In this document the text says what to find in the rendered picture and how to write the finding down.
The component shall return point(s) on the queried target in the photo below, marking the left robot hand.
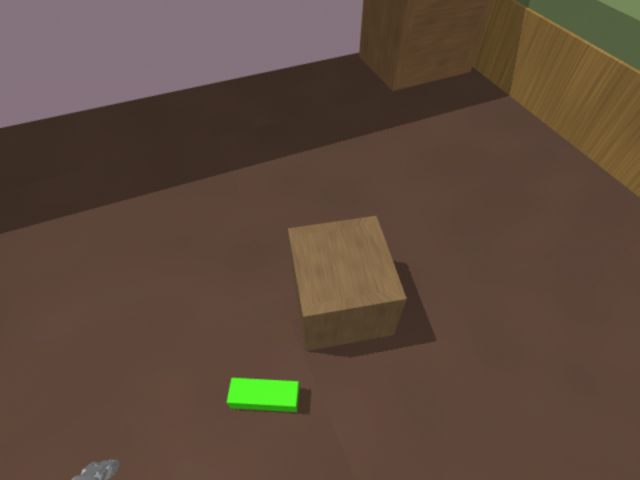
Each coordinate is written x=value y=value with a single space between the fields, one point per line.
x=99 y=471

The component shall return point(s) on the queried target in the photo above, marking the bed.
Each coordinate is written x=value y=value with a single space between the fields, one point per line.
x=575 y=65

